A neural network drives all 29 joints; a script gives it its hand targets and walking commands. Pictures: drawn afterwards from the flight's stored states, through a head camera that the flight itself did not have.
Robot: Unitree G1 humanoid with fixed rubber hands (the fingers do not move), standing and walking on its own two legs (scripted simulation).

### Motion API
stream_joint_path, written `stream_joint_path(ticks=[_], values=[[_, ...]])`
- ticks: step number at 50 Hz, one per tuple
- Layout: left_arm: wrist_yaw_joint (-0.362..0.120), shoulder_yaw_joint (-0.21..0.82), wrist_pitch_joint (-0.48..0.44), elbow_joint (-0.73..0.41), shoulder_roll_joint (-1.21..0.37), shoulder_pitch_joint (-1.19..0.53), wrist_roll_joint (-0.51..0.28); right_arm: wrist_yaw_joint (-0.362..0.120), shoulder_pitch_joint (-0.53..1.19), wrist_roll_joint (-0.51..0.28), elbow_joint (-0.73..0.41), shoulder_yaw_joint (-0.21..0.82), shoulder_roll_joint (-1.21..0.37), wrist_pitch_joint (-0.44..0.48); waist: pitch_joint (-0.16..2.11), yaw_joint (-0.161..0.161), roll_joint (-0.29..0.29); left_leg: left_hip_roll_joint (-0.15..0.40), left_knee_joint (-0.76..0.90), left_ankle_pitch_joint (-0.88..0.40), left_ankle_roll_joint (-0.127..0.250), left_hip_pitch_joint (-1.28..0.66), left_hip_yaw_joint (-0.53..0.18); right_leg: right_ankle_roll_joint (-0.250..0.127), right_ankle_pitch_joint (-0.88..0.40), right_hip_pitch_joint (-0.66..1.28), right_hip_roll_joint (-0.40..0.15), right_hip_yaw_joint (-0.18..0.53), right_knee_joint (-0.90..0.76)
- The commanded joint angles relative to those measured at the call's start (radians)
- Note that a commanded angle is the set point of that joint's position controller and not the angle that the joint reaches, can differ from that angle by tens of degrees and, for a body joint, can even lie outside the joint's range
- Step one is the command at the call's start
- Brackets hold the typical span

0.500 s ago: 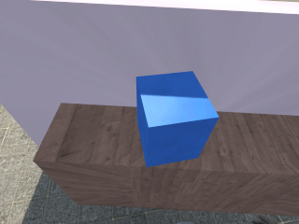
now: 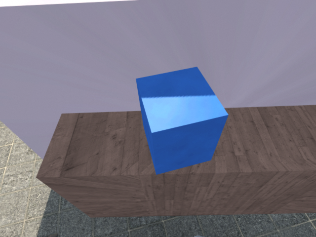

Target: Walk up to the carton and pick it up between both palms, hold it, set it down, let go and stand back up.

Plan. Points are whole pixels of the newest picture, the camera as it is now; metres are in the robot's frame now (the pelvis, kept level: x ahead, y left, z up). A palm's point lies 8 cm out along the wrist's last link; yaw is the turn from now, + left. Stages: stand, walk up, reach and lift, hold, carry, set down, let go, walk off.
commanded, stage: walk up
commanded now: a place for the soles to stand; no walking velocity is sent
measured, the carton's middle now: (176, 122) +0.46 -0.04 -0.03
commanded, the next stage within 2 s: reach and lift in 1.38 s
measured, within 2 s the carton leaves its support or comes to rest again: neither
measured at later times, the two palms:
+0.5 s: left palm out of the picture +0.07 +0.31 -0.10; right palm out of the picture +0.08 -0.31 -0.10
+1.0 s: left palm out of the picture +0.08 +0.30 -0.11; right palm out of the picture +0.08 -0.33 -0.09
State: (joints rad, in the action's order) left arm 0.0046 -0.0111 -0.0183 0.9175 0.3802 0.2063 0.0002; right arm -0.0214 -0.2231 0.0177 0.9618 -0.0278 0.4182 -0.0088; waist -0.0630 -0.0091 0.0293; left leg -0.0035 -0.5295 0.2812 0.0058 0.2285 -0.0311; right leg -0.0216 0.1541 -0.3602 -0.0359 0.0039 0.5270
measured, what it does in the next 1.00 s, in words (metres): stands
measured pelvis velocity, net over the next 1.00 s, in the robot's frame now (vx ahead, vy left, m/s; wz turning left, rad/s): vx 0.01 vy -0.01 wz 0.00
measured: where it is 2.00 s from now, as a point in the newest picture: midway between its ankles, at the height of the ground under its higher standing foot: outside the picture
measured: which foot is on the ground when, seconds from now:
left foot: down 0.00-1.00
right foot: down 0.00-1.00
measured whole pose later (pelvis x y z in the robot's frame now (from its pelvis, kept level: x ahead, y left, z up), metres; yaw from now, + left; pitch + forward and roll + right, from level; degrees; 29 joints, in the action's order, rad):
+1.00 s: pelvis +0.01 -0.01 +0.00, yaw +0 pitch +1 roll +0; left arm -0.04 -0.01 0.02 0.95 0.39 0.20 0.00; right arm 0.01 -0.16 0.02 0.99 -0.03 0.42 0.04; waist -0.06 0.00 -0.02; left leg 0.02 -0.49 0.28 -0.02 0.22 -0.03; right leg 0.00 0.14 -0.35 -0.02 0.00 0.47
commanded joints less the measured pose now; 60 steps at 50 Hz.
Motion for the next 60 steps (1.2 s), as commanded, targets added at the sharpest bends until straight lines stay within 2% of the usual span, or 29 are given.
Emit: stream_joint_path(ticks=[1, 2, 3, 5, 6, 7, 9, 11, 13, 15, 20, 22, 26, 30, 31, 32, 35, 36, 39, 42, 43, 44, 46, 48, 49, 52, 57, 58, 60], values=[[-0.009, -0.049, 0.003, -0.013, 0.185, -0.069, -0.001, 0.031, 0.088, -0.010, -0.037, -0.032, 0.199, 0.055, 0.047, 0.043, -0.028, 0.164, 0.183, 0.072, 0.065, 0.161, -0.176, -0.026, 0.159, 0.216, -0.058, 0.104, -0.116], [-0.011, -0.051, -0.003, -0.008, 0.200, -0.083, 0.006, 0.029, 0.084, -0.017, -0.022, -0.025, 0.179, 0.054, 0.041, 0.031, -0.057, 0.130, 0.195, 0.114, 0.047, 0.145, -0.127, -0.035, 0.145, 0.210, -0.081, 0.135, -0.134], [-0.015, -0.054, -0.006, -0.009, 0.209, -0.100, 0.005, 0.028, 0.075, -0.010, -0.022, -0.028, 0.172, 0.053, 0.045, 0.019, -0.019, 0.109, 0.207, 0.114, 0.037, 0.132, -0.102, -0.035, 0.149, 0.193, -0.082, 0.138, -0.135], [-0.018, -0.048, -0.004, 0.000, 0.188, -0.098, 0.005, 0.025, 0.068, -0.009, -0.015, -0.029, 0.166, 0.057, 0.060, 0.024, 0.038, 0.118, 0.225, 0.136, 0.039, 0.110, -0.121, -0.031, 0.158, 0.184, -0.071, 0.126, -0.129], [-0.018, -0.053, -0.004, 0.002, 0.205, -0.101, 0.010, 0.023, 0.078, -0.013, -0.020, -0.025, 0.165, 0.057, 0.072, 0.023, 0.036, 0.124, 0.222, 0.125, 0.040, 0.106, -0.125, -0.029, 0.163, 0.187, -0.070, 0.129, -0.130], [-0.021, -0.045, -0.005, 0.010, 0.188, -0.079, 0.003, 0.022, 0.089, -0.009, -0.017, -0.027, 0.169, 0.060, 0.077, 0.027, 0.085, 0.130, 0.227, 0.119, 0.037, 0.088, -0.116, -0.025, 0.141, 0.175, -0.064, 0.125, -0.132], [-0.021, -0.042, -0.004, 0.021, 0.189, -0.087, 0.008, 0.026, 0.102, -0.008, -0.023, -0.027, 0.170, 0.061, 0.073, 0.020, 0.089, 0.137, 0.231, 0.084, 0.041, 0.097, -0.130, -0.021, 0.102, 0.194, -0.057, 0.108, -0.120], [-0.021, -0.043, -0.007, 0.025, 0.196, -0.072, 0.009, 0.026, 0.105, -0.012, -0.028, -0.022, 0.170, 0.063, 0.088, 0.026, 0.054, 0.133, 0.193, -0.020, 0.036, 0.060, -0.113, -0.020, 0.006, 0.200, -0.069, 0.109, -0.126], [-0.020, -0.039, -0.010, 0.027, 0.185, -0.082, 0.005, 0.026, 0.096, -0.015, -0.033, -0.020, 0.166, 0.064, 0.133, 0.021, 0.067, 0.123, 0.179, -0.070, 0.033, 0.026, -0.094, -0.027, -0.043, 0.214, -0.074, 0.105, -0.114], [-0.019, -0.039, -0.010, 0.035, 0.180, -0.074, 0.003, 0.030, 0.093, -0.019, -0.026, -0.020, 0.162, 0.063, 0.131, 0.021, 0.002, 0.125, 0.174, -0.076, 0.031, 0.019, -0.089, -0.033, -0.065, 0.218, -0.084, 0.118, -0.122], [-0.019, -0.041, -0.010, 0.035, 0.179, -0.091, 0.000, 0.031, 0.089, -0.021, -0.013, -0.021, 0.166, 0.059, 0.146, 0.008, -0.025, 0.121, 0.166, -0.070, 0.030, -0.006, -0.083, -0.034, -0.050, 0.196, -0.094, 0.130, -0.133], [-0.017, -0.043, -0.011, 0.039, 0.179, -0.089, 0.001, 0.031, 0.091, -0.023, -0.013, -0.022, 0.170, 0.057, 0.136, 0.009, -0.071, 0.116, 0.152, -0.077, 0.035, -0.003, -0.086, -0.036, -0.036, 0.191, -0.095, 0.139, -0.146], [-0.019, -0.046, -0.015, 0.029, 0.186, -0.096, 0.002, 0.029, 0.078, -0.023, -0.009, -0.020, 0.168, 0.055, 0.148, 0.005, -0.069, 0.104, 0.145, -0.088, 0.028, -0.015, -0.071, -0.037, -0.020, 0.191, -0.106, 0.148, -0.159], [-0.017, -0.049, -0.012, 0.020, 0.200, -0.111, 0.002, 0.026, 0.069, -0.023, 0.001, -0.019, 0.164, 0.051, 0.149, -0.005, -0.109, 0.099, 0.152, -0.065, 0.036, -0.025, -0.070, -0.035, 0.030, 0.173, -0.110, 0.150, -0.176], [-0.017, -0.047, -0.011, 0.019, 0.186, -0.116, 0.001, 0.028, 0.067, -0.023, -0.001, -0.022, 0.165, 0.052, 0.133, 0.004, -0.097, 0.100, 0.160, -0.061, 0.034, -0.019, -0.073, -0.041, 0.049, 0.161, -0.103, 0.146, -0.168], [-0.025, -0.070, 0.004, -0.003, 0.232, -0.092, 0.025, 0.036, 0.027, -0.014, 0.000, -0.039, 0.211, 0.060, 0.139, 0.000, -0.121, 0.115, 0.147, -0.047, 0.043, -0.010, -0.087, -0.045, 0.083, 0.147, -0.066, 0.118, -0.117], [-0.031, -0.077, 0.022, -0.010, 0.208, -0.066, 0.026, 0.042, 0.025, -0.004, -0.001, -0.047, 0.226, 0.063, 0.108, 0.011, -0.049, 0.148, 0.167, 0.033, 0.065, 0.030, -0.131, -0.046, 0.153, 0.123, -0.051, 0.115, -0.088], [-0.033, -0.073, 0.022, -0.013, 0.209, -0.065, 0.023, 0.045, 0.042, -0.003, -0.004, -0.047, 0.224, 0.065, 0.091, 0.014, -0.060, 0.159, 0.176, 0.041, 0.078, 0.038, -0.160, -0.040, 0.142, 0.109, -0.047, 0.104, -0.078], [-0.038, -0.073, 0.024, -0.014, 0.202, -0.059, 0.029, 0.046, 0.041, -0.002, -0.017, -0.050, 0.220, 0.064, 0.116, 0.014, -0.060, 0.138, 0.153, 0.056, 0.066, 0.035, -0.119, -0.051, 0.139, 0.135, -0.050, 0.120, -0.097], [-0.040, -0.076, 0.024, -0.025, 0.214, -0.067, 0.027, 0.046, 0.043, -0.004, -0.014, -0.044, 0.206, 0.066, 0.122, 0.015, -0.014, 0.120, 0.144, 0.026, 0.052, 0.040, -0.094, -0.054, 0.087, 0.154, -0.060, 0.133, -0.098], [-0.037, -0.078, 0.021, -0.027, 0.223, -0.066, 0.029, 0.047, 0.043, -0.009, -0.019, -0.042, 0.202, 0.066, 0.140, 0.008, -0.033, 0.116, 0.136, 0.002, 0.057, 0.032, -0.092, -0.054, 0.063, 0.160, -0.062, 0.136, -0.091], [-0.040, -0.078, 0.022, -0.023, 0.210, -0.067, 0.025, 0.046, 0.038, -0.004, -0.020, -0.041, 0.203, 0.068, 0.144, 0.012, -0.005, 0.107, 0.127, -0.025, 0.052, 0.015, -0.078, -0.056, 0.043, 0.158, -0.063, 0.137, -0.091], [-0.038, -0.084, 0.022, -0.025, 0.222, -0.069, 0.030, 0.050, 0.028, -0.013, -0.019, -0.039, 0.200, 0.068, 0.181, 0.007, -0.046, 0.116, 0.115, -0.055, 0.053, -0.011, -0.077, -0.058, 0.033, 0.175, -0.063, 0.132, -0.081], [-0.038, -0.081, 0.022, -0.016, 0.217, -0.059, 0.026, 0.051, 0.033, -0.011, -0.022, -0.043, 0.205, 0.068, 0.150, 0.012, -0.031, 0.114, 0.101, -0.060, 0.043, 0.021, -0.068, -0.062, -0.006, 0.176, -0.067, 0.131, -0.082], [-0.037, -0.083, 0.022, -0.026, 0.217, -0.060, 0.027, 0.053, 0.029, -0.011, -0.014, -0.037, 0.202, 0.068, 0.142, 0.007, -0.059, 0.110, 0.113, -0.049, 0.048, 0.026, -0.067, -0.062, -0.013, 0.171, -0.069, 0.135, -0.083], [-0.039, -0.079, 0.026, -0.029, 0.214, -0.068, 0.026, 0.051, 0.031, -0.009, -0.021, -0.044, 0.205, 0.067, 0.149, 0.007, -0.041, 0.115, 0.117, -0.039, 0.051, 0.024, -0.068, -0.057, 0.023, 0.171, -0.064, 0.123, -0.080], [-0.039, -0.078, 0.026, -0.035, 0.216, -0.078, 0.026, 0.053, 0.013, -0.007, -0.017, -0.041, 0.204, 0.065, 0.150, 0.003, -0.075, 0.107, 0.125, -0.044, 0.049, -0.006, -0.072, -0.059, 0.039, 0.154, -0.065, 0.128, -0.089], [-0.037, -0.077, 0.027, -0.035, 0.211, -0.080, 0.023, 0.052, 0.018, -0.006, -0.014, -0.045, 0.213, 0.066, 0.150, 0.004, -0.032, 0.123, 0.128, -0.035, 0.052, 0.000, -0.087, -0.057, 0.034, 0.153, -0.060, 0.125, -0.082], [-0.041, -0.076, 0.028, -0.031, 0.210, -0.073, 0.026, 0.051, 0.027, -0.011, -0.022, -0.046, 0.214, 0.068, 0.152, 0.012, -0.064, 0.128, 0.124, -0.031, 0.058, 0.024, -0.091, -0.051, 0.055, 0.169, -0.055, 0.115, -0.083]])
